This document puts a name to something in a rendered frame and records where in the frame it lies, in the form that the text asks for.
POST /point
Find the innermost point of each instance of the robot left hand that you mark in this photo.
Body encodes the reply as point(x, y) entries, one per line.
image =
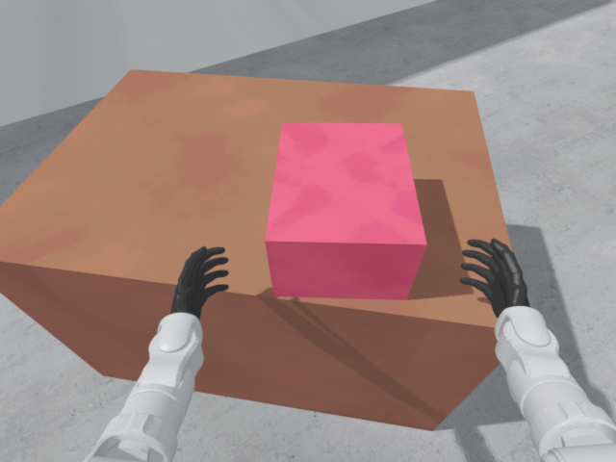
point(190, 293)

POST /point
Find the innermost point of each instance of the carton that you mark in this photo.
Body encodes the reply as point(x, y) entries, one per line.
point(344, 217)

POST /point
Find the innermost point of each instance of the robot right hand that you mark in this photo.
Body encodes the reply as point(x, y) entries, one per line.
point(506, 286)

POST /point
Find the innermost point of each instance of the pedestal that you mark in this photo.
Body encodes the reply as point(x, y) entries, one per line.
point(93, 242)

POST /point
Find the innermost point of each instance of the right robot upper arm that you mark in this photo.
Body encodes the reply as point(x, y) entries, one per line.
point(589, 453)

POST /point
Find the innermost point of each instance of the left robot forearm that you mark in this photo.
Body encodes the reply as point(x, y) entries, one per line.
point(146, 428)

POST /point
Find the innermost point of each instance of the right robot forearm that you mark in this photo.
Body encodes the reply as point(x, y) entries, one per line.
point(557, 410)

